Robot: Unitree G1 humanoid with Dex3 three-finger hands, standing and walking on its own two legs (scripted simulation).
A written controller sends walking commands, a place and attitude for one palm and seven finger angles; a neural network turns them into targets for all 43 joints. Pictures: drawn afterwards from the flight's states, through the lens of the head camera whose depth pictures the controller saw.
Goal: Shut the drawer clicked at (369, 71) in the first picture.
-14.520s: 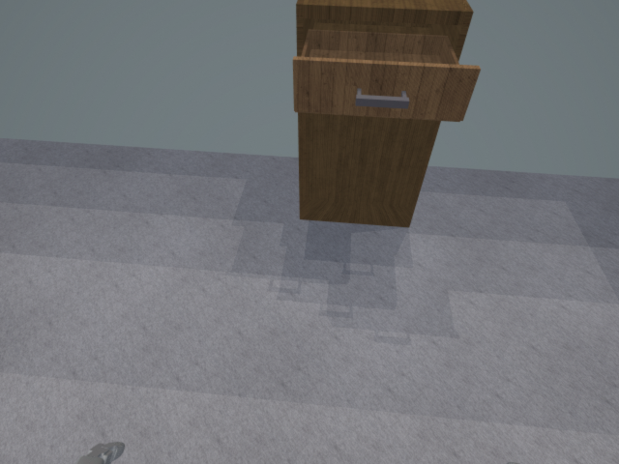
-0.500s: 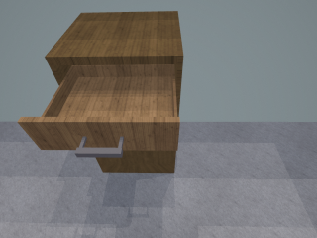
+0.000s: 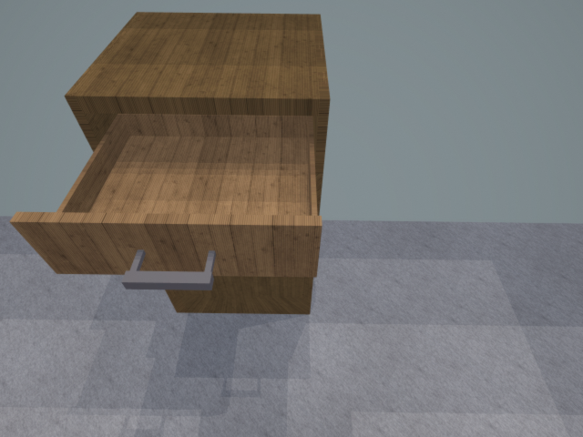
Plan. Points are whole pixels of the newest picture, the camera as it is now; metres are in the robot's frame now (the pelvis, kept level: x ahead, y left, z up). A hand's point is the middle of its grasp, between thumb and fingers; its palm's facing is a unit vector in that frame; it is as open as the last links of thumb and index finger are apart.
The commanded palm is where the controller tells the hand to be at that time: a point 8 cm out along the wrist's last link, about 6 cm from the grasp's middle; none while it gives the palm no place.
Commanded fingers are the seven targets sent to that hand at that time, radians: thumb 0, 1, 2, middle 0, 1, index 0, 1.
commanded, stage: come to a stop and stand still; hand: left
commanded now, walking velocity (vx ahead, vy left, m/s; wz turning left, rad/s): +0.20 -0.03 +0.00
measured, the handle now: (172, 268) +0.35 +0.21 +0.01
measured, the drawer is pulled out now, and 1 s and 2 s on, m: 0.28 0.28 0.28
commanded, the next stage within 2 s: none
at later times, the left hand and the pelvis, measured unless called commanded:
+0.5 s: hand out of the picture +0.04 +0.17 -0.17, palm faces +0.05 -0.97 -0.25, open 7.3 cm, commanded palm none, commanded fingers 0.00 0.90 0.90 -0.20 -0.30 -0.20 -0.30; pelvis +0.03 -0.01 +0.00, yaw +0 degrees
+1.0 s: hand out of the picture -0.07 +0.22 -0.17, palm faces +0.08 -0.97 -0.23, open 7.4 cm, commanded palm none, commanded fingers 0.00 0.90 0.90 -0.20 -0.30 -0.20 -0.30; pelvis -0.06 +0.03 +0.00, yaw +2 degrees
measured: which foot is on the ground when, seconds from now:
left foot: down 0.00-0.54, up 0.56-0.68, down 0.70-1.00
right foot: down 0.00-1.00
